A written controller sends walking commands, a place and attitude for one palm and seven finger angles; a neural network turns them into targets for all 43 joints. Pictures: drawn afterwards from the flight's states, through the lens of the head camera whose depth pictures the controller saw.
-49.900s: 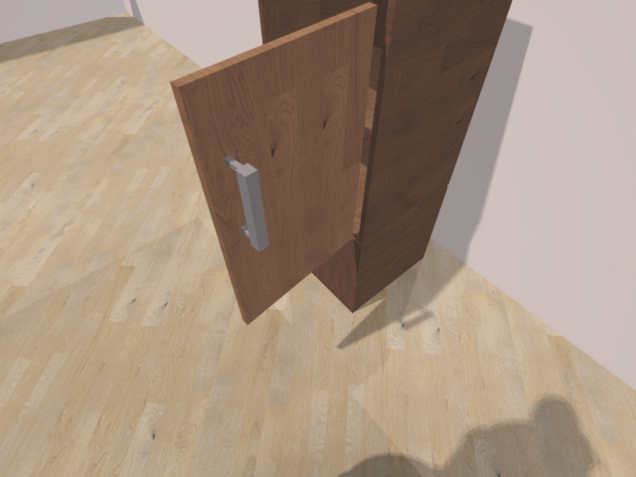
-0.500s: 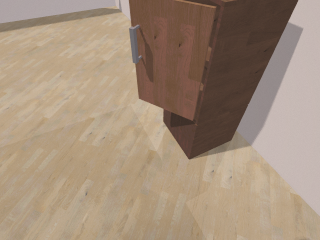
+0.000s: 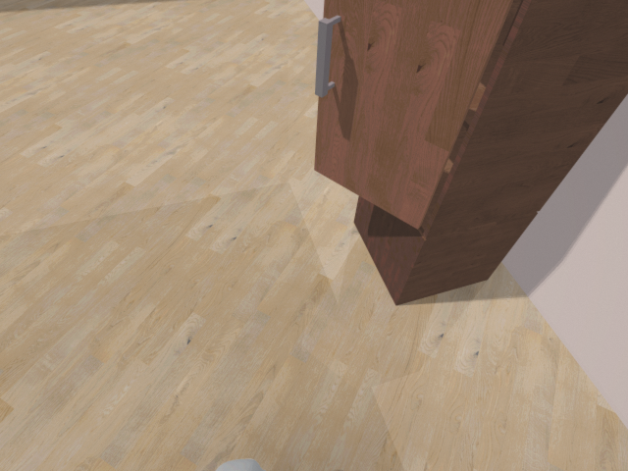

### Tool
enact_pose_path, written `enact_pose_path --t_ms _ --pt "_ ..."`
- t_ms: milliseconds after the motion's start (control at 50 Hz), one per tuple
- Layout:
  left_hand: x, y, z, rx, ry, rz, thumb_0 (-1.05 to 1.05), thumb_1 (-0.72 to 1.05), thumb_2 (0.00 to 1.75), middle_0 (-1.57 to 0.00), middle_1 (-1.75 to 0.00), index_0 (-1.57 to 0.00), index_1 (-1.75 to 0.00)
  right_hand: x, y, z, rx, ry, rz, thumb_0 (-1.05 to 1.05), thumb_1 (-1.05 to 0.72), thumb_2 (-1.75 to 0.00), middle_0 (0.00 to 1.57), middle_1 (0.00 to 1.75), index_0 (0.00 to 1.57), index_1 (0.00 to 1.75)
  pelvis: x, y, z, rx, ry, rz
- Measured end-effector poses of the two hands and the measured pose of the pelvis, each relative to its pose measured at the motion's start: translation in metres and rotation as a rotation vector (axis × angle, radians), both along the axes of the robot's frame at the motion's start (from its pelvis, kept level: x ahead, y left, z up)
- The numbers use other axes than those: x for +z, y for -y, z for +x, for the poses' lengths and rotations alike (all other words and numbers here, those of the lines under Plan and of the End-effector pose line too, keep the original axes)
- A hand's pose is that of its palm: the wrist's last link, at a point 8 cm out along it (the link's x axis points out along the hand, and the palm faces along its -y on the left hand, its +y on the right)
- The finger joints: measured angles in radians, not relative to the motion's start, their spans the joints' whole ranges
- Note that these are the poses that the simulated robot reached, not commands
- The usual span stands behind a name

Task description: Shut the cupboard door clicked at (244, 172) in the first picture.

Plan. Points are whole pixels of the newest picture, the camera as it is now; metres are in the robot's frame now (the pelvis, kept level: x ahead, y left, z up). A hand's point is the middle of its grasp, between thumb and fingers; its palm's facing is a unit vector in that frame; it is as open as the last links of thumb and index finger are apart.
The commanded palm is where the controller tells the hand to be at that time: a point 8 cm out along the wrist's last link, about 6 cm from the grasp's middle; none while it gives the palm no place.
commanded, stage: walk to a spot facing it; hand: left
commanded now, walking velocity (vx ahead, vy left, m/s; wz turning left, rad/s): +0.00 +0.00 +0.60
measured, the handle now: (328, 57) +0.94 -0.01 +0.05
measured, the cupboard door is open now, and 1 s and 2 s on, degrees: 33 33 33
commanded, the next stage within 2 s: turn to face it in 1.98 s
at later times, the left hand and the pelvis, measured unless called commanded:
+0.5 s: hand out of the picture +0.01 +0.20 -0.15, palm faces +0.31 -0.90 -0.30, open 7.4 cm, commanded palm none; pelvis -0.01 -0.02 +0.01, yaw +20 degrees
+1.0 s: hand out of the picture -0.04 +0.19 -0.14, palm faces +0.63 -0.71 -0.30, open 7.4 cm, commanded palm none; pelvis +0.05 -0.02 +0.00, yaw +40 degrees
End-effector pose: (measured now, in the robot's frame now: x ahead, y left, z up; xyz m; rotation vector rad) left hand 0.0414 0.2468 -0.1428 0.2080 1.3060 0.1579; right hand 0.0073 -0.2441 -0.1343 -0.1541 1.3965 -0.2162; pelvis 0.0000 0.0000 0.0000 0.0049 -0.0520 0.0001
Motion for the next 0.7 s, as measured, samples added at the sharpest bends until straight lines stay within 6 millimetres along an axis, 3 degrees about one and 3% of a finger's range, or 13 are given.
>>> enact_pose_path --t_ms 80,200,340,480,560,640,700 --pt "-0.013 -0.015 -0.017 0.055 -0.032 -0.002 0.00 0.90 0.89 -0.20 -0.30 -0.20 -0.30 -0.011 -0.015 0.011 0.056 0.020 0.004 0.00 -0.91 -0.90 0.20 0.30 0.20 0.29 -0.013 -0.013 -0.002 0.038 -0.017 0.006" --pt "0.011 -0.024 -0.019 0.118 0.008 0.026 0.00 0.91 0.89 -0.20 -0.30 -0.20 -0.30 -0.004 -0.024 0.024 0.141 0.012 0.029 0.00 -0.91 -0.90 0.20 0.30 0.20 0.30 0.001 -0.011 -0.008 0.110 -0.058 -0.006" --pt "0.031 -0.015 -0.018 0.186 0.134 0.085 0.00 0.91 0.89 -0.20 -0.30 -0.20 -0.30 -0.006 0.001 0.061 0.228 0.044 0.037 0.00 -0.91 -0.90 0.20 0.30 0.20 0.30 0.003 0.014 -0.009 0.215 -0.081 -0.011" --pt "0.034 0.003 -0.052 0.289 0.102 0.089 0.00 0.90 0.89 -0.20 -0.30 -0.20 -0.30 0.005 0.016 0.121 0.332 0.121 0.014 0.00 -0.91 -0.90 0.20 0.30 0.20 0.29 0.008 0.023 -0.007 0.325 -0.060 0.006" --pt "0.026 0.009 -0.069 0.353 0.097 0.056 0.00 0.90 0.89 -0.20 -0.30 -0.20 -0.30 0.014 0.004 0.151 0.422 0.151 0.003 0.00 -0.91 -0.90 0.20 0.30 0.19 0.29 0.008 0.021 -0.005 0.393 -0.059 0.018" --pt "0.006 0.006 -0.096 0.441 0.085 0.024 0.00 0.90 0.89 -0.20 -0.30 -0.20 -0.30 0.012 -0.022 0.179 0.532 0.192 -0.011 0.00 -0.91 -0.90 0.20 0.30 0.19 0.29 -0.005 0.011 -0.006 0.456 -0.065 -0.006" --pt "-0.001 0.004 -0.116 0.493 0.039 0.019 0.00 0.90 0.89 -0.20 -0.30 -0.20 -0.30 0.014 -0.040 0.189 0.591 0.215 -0.010 0.00 -0.91 -0.90 0.20 0.30 0.20 0.29 -0.006 0.010 -0.007 0.483 -0.066 0.000"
